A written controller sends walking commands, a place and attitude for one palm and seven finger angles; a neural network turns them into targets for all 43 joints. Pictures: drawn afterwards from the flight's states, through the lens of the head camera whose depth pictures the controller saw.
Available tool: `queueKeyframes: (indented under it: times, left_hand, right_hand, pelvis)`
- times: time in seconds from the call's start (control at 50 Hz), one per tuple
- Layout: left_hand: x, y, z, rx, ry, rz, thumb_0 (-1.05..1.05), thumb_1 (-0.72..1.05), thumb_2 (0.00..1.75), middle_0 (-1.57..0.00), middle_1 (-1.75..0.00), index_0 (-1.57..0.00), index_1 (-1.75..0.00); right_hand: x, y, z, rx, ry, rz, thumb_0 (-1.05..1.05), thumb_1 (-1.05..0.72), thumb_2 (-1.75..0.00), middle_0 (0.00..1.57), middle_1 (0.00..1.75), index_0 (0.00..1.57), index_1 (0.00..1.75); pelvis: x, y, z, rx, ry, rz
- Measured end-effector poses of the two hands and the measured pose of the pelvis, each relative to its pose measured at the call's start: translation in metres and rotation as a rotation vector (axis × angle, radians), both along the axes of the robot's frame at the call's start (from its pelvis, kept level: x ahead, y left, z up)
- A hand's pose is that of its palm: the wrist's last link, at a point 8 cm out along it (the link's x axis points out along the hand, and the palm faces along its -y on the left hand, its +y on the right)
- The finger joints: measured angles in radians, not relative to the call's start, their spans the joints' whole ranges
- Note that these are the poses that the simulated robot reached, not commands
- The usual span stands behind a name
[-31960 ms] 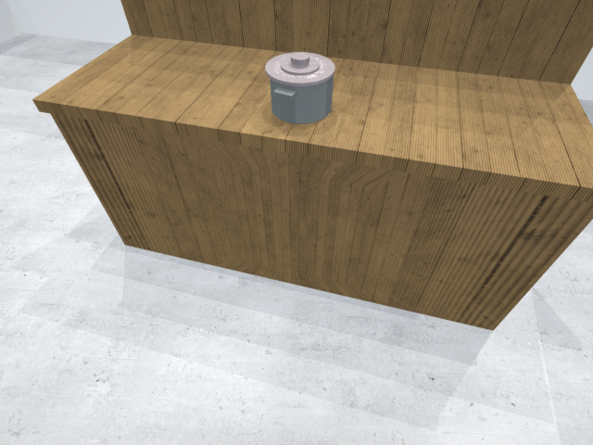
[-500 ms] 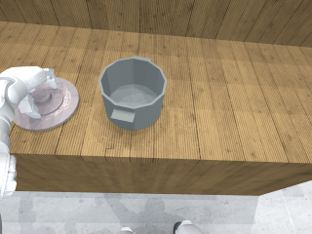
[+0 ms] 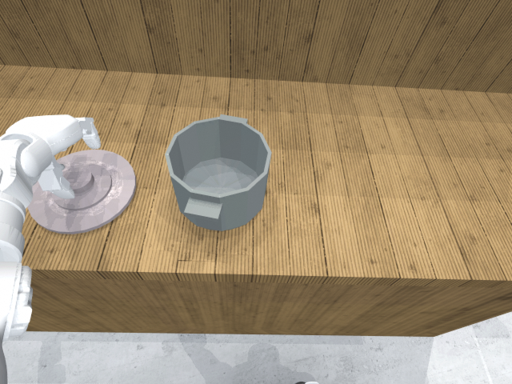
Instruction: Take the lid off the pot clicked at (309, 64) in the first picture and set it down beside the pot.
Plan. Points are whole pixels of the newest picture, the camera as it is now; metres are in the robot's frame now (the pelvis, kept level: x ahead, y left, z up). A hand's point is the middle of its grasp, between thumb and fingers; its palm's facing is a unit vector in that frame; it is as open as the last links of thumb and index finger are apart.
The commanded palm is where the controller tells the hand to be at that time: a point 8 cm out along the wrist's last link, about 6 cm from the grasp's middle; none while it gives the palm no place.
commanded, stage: raise the empty hand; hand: left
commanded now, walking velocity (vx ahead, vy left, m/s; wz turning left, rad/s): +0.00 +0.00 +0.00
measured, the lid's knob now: (78, 180) +0.46 +0.30 +0.00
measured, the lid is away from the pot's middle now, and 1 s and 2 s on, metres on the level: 0.25 0.25 0.25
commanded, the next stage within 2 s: draw the hand back to the body in 0.80 s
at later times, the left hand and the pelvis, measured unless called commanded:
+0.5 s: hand (45, 138) +0.44 +0.29 +0.13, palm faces -0.35 -0.05 -0.94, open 10.9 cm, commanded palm +0.44 +0.29 +0.18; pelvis +0.01 -0.01 +0.01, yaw +2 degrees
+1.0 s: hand (42, 132) +0.43 +0.28 +0.15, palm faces -0.36 -0.06 -0.93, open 10.9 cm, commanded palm +0.42 +0.29 +0.20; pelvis +0.00 -0.03 +0.02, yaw +2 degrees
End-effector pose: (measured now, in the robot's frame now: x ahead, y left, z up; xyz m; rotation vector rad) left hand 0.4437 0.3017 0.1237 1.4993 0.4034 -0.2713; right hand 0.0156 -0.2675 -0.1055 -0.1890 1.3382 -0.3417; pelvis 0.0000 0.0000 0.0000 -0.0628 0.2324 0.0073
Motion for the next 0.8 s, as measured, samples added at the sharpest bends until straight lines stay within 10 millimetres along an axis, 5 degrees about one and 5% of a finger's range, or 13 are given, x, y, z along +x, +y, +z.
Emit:
queueKeyframes:
  times: [0.42, 0.8]
  left_hand:
    - [-0.003, -0.003, 0.049, 0.013, -0.041, -0.005, 0.00, 0.06, 0.52, -0.32, -0.93, -0.32, -0.93]
    - [-0.010, -0.007, 0.090, 0.012, -0.069, 0.053, 0.00, 0.06, 0.52, -0.32, -0.93, -0.32, -0.93]
  right_hand:
    - [0.052, -0.010, 0.010, 0.006, -0.090, 0.079, 0.00, -0.91, -0.90, 0.20, 0.30, 0.20, 0.30]
    - [0.066, -0.020, 0.010, 0.044, -0.120, 0.107, 0.00, -0.91, -0.90, 0.20, 0.30, 0.20, 0.30]
  pelvis:
    - [0.009, -0.010, 0.012, 0.012, -0.050, 0.029]
    - [0.008, -0.025, 0.017, 0.029, -0.079, 0.038]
